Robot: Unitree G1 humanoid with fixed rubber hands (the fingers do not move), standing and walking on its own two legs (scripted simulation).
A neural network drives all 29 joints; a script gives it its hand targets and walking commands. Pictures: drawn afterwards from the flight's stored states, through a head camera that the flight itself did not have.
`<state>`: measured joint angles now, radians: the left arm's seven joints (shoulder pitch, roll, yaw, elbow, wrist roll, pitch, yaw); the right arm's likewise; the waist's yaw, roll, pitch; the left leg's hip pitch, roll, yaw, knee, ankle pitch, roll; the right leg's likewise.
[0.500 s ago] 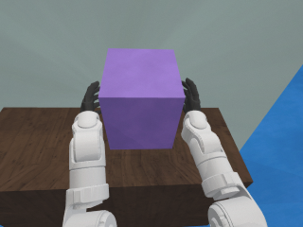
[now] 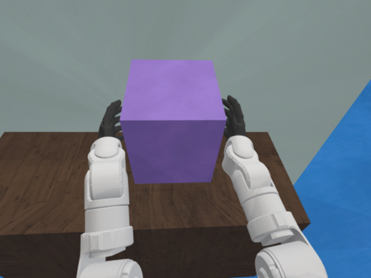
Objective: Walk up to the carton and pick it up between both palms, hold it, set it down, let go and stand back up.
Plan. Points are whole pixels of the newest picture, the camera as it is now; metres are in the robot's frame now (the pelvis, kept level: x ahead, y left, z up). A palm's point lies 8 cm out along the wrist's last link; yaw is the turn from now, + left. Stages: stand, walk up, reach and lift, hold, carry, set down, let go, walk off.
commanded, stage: hold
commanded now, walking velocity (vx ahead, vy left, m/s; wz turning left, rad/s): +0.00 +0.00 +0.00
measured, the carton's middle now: (172, 123) +0.39 +0.00 +0.15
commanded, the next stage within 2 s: none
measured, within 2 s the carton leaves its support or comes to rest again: neither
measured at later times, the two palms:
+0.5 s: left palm (109, 139) +0.36 +0.13 +0.15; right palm (234, 135) +0.36 -0.12 +0.15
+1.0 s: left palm (110, 139) +0.36 +0.13 +0.15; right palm (234, 134) +0.36 -0.12 +0.15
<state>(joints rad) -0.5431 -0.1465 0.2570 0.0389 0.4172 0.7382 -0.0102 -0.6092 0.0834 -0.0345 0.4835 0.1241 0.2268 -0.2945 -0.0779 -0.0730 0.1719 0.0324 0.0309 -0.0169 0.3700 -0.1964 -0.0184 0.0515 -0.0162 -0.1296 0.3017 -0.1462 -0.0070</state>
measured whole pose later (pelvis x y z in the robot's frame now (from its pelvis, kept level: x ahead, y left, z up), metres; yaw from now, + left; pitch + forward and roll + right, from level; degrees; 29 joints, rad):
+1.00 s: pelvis +0.00 +0.00 +0.00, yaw +0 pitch -12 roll -1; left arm -0.55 -0.15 0.26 0.06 0.42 0.73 -0.01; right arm -0.61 0.09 -0.04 0.50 0.11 0.22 -0.29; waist -0.08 -0.07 0.17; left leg 0.03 0.03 -0.02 0.36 -0.19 -0.02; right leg 0.05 -0.02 -0.13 0.30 -0.14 -0.01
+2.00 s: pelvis +0.00 +0.00 +0.00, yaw +0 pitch -12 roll -1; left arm -0.55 -0.15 0.26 0.05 0.42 0.73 -0.01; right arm -0.61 0.09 -0.04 0.49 0.11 0.21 -0.29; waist -0.08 -0.07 0.17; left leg 0.03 0.03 -0.02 0.37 -0.19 -0.02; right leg 0.05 -0.02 -0.13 0.30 -0.14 -0.01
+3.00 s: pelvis +0.00 +0.00 +0.00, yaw +0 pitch -12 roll -1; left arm -0.54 -0.15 0.26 0.05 0.42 0.73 -0.01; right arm -0.61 0.09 -0.04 0.49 0.12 0.21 -0.29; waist -0.08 -0.07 0.17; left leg 0.03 0.03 -0.02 0.37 -0.19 -0.02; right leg 0.05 -0.02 -0.13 0.30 -0.15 -0.01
